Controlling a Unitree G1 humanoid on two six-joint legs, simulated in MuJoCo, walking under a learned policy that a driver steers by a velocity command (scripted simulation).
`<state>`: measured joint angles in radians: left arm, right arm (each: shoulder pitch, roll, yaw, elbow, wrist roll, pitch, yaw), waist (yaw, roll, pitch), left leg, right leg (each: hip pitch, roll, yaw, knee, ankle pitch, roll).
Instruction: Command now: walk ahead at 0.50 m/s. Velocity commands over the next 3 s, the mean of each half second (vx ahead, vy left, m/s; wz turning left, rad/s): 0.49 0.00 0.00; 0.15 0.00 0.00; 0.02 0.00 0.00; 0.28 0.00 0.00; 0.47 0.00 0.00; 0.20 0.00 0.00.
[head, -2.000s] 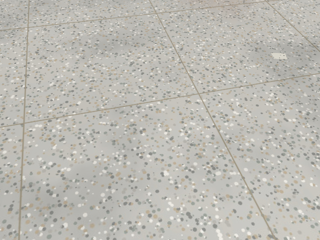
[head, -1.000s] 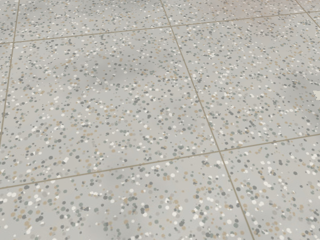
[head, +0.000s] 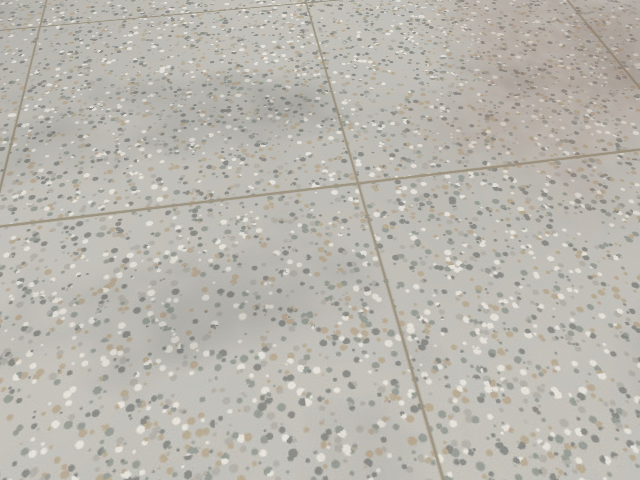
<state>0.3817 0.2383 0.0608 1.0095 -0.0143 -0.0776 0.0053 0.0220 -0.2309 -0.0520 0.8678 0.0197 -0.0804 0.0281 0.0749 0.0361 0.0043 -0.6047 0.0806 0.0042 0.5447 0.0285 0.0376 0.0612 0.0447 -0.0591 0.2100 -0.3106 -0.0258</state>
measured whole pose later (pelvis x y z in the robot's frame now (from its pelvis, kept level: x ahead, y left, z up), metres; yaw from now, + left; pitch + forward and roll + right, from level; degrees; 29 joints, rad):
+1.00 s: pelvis +0.41 -0.01 +0.00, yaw +0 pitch +0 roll -1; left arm 0.12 0.21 0.03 0.99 0.01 -0.02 0.01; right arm 0.21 -0.22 -0.05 1.01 -0.01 0.01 -0.04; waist 0.00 0.00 0.00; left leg -0.29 0.07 -0.02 0.54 -0.26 -0.03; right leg -0.32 0.04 -0.07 0.45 -0.14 -0.04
